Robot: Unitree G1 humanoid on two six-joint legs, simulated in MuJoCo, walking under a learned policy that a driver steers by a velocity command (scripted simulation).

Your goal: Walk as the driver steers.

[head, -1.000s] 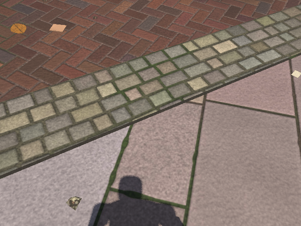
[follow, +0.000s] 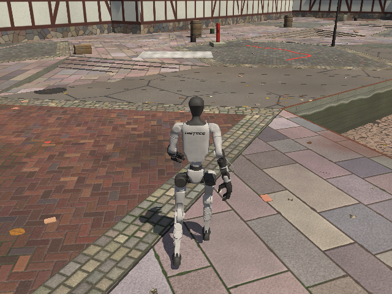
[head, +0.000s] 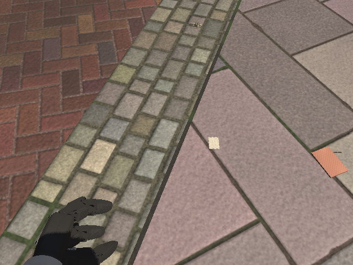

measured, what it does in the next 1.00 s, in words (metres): walks ahead, turning left: left foot, then right foot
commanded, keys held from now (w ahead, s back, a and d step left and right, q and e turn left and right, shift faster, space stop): w+q+shift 0.08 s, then q+shift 0.92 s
